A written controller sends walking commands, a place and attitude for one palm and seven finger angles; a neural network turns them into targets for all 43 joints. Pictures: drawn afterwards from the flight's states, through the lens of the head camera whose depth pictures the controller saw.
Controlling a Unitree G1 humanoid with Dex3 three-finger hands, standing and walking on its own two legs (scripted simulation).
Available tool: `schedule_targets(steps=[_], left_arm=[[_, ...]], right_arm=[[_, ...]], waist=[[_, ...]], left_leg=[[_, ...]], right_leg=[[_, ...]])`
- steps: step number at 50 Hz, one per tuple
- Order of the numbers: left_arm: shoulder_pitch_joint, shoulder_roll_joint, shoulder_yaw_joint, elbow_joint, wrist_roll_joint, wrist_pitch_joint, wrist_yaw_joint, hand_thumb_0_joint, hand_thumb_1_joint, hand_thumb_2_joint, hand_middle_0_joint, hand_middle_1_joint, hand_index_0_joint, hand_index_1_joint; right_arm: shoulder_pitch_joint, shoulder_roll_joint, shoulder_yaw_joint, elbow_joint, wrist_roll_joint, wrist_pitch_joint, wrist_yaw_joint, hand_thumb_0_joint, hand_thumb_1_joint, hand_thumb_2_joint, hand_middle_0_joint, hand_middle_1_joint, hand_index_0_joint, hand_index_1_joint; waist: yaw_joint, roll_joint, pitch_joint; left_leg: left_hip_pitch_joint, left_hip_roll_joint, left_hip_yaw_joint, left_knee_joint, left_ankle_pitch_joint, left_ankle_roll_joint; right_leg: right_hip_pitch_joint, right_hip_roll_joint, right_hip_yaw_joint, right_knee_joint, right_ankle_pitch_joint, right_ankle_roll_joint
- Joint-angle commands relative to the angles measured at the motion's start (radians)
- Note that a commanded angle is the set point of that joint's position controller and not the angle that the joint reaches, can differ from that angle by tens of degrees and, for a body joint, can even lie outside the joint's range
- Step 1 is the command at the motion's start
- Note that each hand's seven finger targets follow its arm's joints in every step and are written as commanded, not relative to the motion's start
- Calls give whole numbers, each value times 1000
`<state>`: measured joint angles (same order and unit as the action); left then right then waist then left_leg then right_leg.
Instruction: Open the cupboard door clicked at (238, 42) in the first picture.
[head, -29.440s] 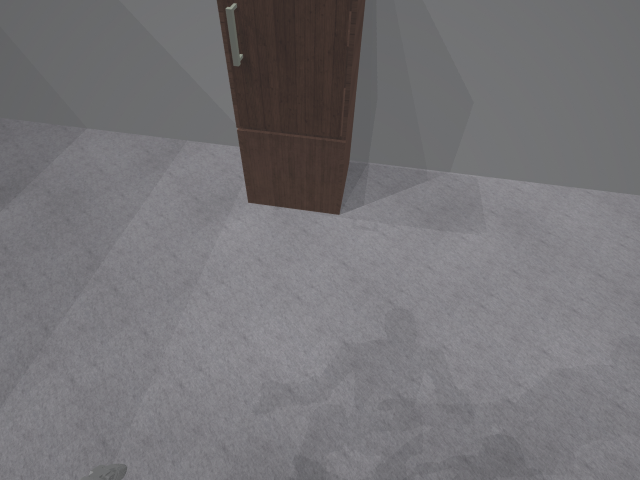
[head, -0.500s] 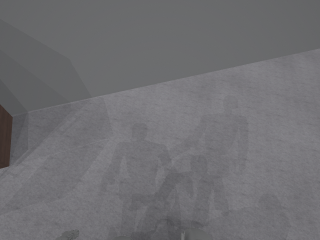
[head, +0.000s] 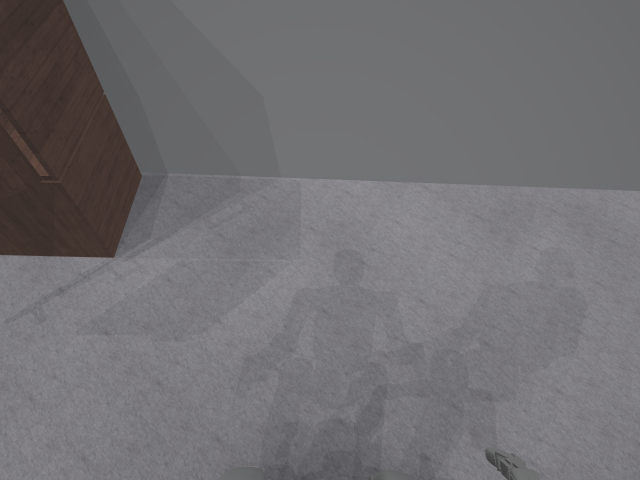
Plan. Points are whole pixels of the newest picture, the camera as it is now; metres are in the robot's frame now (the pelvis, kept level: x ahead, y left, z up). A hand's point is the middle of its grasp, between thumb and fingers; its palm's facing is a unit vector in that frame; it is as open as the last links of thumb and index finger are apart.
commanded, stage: turn to face it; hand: left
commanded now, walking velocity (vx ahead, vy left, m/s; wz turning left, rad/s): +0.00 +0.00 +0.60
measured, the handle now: out of the picture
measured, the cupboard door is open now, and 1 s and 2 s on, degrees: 44 44 44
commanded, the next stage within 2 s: take the last steps up to it in 1.20 s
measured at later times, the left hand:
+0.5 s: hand out of the picture +0.02 +0.18 -0.16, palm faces +0.30 -0.93 -0.22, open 7.3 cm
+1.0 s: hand out of the picture -0.02 +0.17 -0.14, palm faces +0.57 -0.78 -0.27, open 7.3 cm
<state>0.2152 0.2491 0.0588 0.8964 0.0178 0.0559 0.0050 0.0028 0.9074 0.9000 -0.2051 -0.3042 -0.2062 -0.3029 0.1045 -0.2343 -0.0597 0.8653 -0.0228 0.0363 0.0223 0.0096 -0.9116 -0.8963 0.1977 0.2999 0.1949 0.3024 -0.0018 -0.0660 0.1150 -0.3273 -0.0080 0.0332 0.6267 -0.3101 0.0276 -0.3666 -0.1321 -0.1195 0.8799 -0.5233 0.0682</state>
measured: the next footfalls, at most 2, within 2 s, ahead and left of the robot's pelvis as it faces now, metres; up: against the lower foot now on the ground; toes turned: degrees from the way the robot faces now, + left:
right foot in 0.26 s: +0.07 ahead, -0.16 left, +0.00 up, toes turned +7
left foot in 0.52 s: +0.01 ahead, +0.10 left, +0.00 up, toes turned +23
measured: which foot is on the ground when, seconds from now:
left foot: down 0.00-0.26, up 0.28-0.50, down 0.52-0.82, up 0.84-1.00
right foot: up 0.00-0.24, down 0.26-0.52, up 0.54-0.82, down 0.84-1.00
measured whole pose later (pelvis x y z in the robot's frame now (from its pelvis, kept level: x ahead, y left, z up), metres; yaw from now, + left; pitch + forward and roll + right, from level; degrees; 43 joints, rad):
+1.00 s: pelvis +0.03 -0.05 +0.01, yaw +36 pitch +0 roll +2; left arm 0.20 0.22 0.05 0.87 0.03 0.02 0.02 0.00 0.91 0.90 -0.20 -0.30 -0.20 -0.30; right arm 0.14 -0.25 -0.08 0.92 -0.02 0.08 0.02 0.01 -0.91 -0.90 0.20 0.30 0.20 0.30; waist -0.01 -0.02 0.11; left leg -0.43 -0.01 0.02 0.96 -0.50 -0.04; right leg -0.23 -0.11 -0.10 0.55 -0.32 0.02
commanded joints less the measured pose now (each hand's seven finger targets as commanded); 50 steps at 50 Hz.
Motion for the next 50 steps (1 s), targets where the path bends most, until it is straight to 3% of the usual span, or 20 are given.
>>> schedule_targets(steps=[1, 10, 11, 12, 13, 14, 16, 19, 21, 24, 25, 26, 27, 32, 39, 40, 41, 42, 46, 50], left_arm=[[-97, 96, 31, -121, -5, -30, 14, 0, 900, 900, -200, -300, -200, -300], [30, 88, 34, -85, -10, -33, 6, 0, 900, 900, -200, -300, -200, -300], [75, 124, 44, -78, -7, -41, 12, 0, 900, 900, -200, -300, -200, -300], [98, 210, 63, -78, 10, -51, 22, 0, 900, 900, -200, -300, -200, -300], [69, 255, 62, -98, 12, -47, 23, 0, 900, 900, -200, -300, -200, -300], [31, 232, 56, -113, 11, -51, 25, 0, 900, 900, -200, -300, -200, -300], [-54, 158, 36, -125, 7, -52, 27, 0, 900, 900, -200, -300, -200, -300], [-39, 161, 38, -117, 13, -57, 25, 0, 900, 900, -200, -300, -200, -300], [22, 190, 47, -93, 13, -58, 23, 0, 900, 900, -200, -300, -200, -300], [29, 197, 52, -75, -2, -51, 15, 0, 900, 900, -200, -300, -200, -300], [27, 163, 50, -95, -11, -44, 10, 0, 900, 900, -200, -300, -200, -300], [-11, 91, 27, -142, -15, -39, 5, 0, 900, 900, -200, -300, -200, -300], [-75, 108, 23, -171, -4, -30, 10, 0, 900, 900, -200, -300, -200, -300], [-81, 84, 27, -110, -9, -23, 7, 0, 900, 900, -200, -300, -200, -300], [37, 90, 32, -83, -12, -35, 9, 0, 900, 900, -200, -300, -200, -300], [76, 134, 44, -78, -4, -43, 15, 0, 900, 900, -200, -300, -200, -300], [86, 218, 61, -79, 11, -51, 23, 0, 900, 900, -200, -300, -200, -300], [66, 246, 55, -93, 10, -50, 22, 0, 900, 900, -200, -300, -200, -300], [-30, 140, 31, -104, 9, -57, 27, 0, 900, 900, -200, -300, -200, -300], [53, 179, 45, -59, 13, -62, 24, 0, 900, 900, -200, -300, -200, -300]], right_arm=[[126, -216, -52, -31, -3, -23, -43, 0, -900, -900, 200, 300, 200, 300], [0, -208, -58, -56, -1, -1, -32, 0, -900, -900, 200, 300, 200, 300], [-13, -181, -56, -68, 6, 2, -28, 0, -900, -900, 200, 300, 200, 300], [-3, -114, -49, -86, 15, 2, -20, 0, -900, -900, 200, 300, 200, 300], [-24, -118, -50, -104, 11, 2, -12, 0, -900, -900, 200, 300, 200, 300], [0, -121, -49, -99, 6, 9, -4, 0, -900, -900, 200, 300, 200, 300], [-1, -111, -51, -64, 3, 20, 2, 0, -900, -900, 200, 300, 200, 300], [-15, -65, -33, -60, 13, 16, 12, 0, -900, -900, 200, 300, 200, 300], [-31, -49, -22, -63, 16, 5, 12, 0, -900, -900, 200, 300, 200, 300], [65, -79, -23, -41, 13, -10, 9, 0, -900, -900, 200, 300, 200, 300], [115, -158, -42, -36, 7, -19, 5, 0, -900, -900, 200, 300, 200, 300], [191, -269, -70, -31, -1, -20, -5, 0, -900, -900, 200, 300, 200, 300], [247, -305, -75, -11, -5, -13, -14, 0, -900, -900, 200, 300, 200, 300], [108, -197, -44, -27, -4, -28, -44, 0, -900, -900, 200, 300, 200, 300], [14, -196, -54, -48, 1, -4, -32, 0, -900, -900, 200, 300, 200, 300], [0, -162, -50, -61, 8, -2, -28, 0, -900, -900, 200, 300, 200, 300], [13, -99, -41, -79, 14, -2, -20, 0, -900, -900, 200, 300, 200, 300], [-1, -114, -43, -93, 8, 0, -12, 0, -900, -900, 200, 300, 200, 300], [-3, -76, -33, -52, 8, 14, -1, 0, -900, -900, 200, 300, 200, 300], [-28, -35, -9, -44, 16, -2, 2, 0, -900, -900, 200, 300, 200, 300]], waist=[[-51, 269, -201], [29, 231, -154], [57, 138, -159], [68, -145, -157], [73, -226, -128], [42, -145, -124], [0, -215, -69], [10, -167, -94], [37, -129, -135], [-7, -64, -189], [-37, 114, -228], [-79, 387, -230], [-107, 271, -238], [-27, 254, -192], [32, 216, -176], [57, 101, -171], [61, -170, -160], [63, -207, -142], [4, -191, -95], [38, -127, -143]], left_leg=[[260, 299, -352, -217, 649, 171], [-31, 167, -329, -194, 255, 82], [-126, 109, -304, -112, 133, 38], [-295, -21, -158, 97, -112, -37], [-262, -44, -70, 348, -298, -65], [-218, -6, -84, 491, -259, -52], [-238, 37, -71, 587, -182, -69], [-149, 39, 9, 340, -191, -88], [-103, 16, 50, 171, -177, -86], [97, -1, 57, -157, 68, -63], [260, 131, -120, -224, 289, -3], [358, 395, -467, -256, 665, 158], [301, 447, -496, -245, 550, 232], [219, 239, -290, -216, 609, 133], [-28, 158, -323, -170, 300, 74], [-134, 91, -276, -73, 146, 26], [-282, -47, -111, 135, -132, -51], [-243, -43, -75, 378, -306, -57], [-193, 24, -45, 466, -205, -73], [-78, -10, 46, 104, -160, -74]], right_leg=[[-232, 21, 140, 271, 18, 16], [194, 126, 67, -295, 197, -8], [311, 76, 119, -459, 235, -20], [395, -171, 395, -615, 153, -102], [256, -357, 503, -682, 165, -207], [146, -335, 451, -650, 141, -244], [116, -229, 289, -602, 315, -203], [186, -201, 127, -525, 590, -177], [266, -217, 121, -458, 713, -178], [228, -186, 31, -279, 692, -90], [60, -126, -28, -110, 508, -26], [-204, 7, -37, 104, -110, 43], [-211, 12, 74, 227, -152, 19], [-166, 39, 121, 182, 53, 17], [227, 121, 71, -340, 229, -11], [332, 35, 161, -497, 226, -33], [380, -220, 434, -613, 215, -131], [248, -352, 491, -649, 257, -228], [185, -195, 199, -534, 609, -202], [304, -190, 141, -423, 847, -178]])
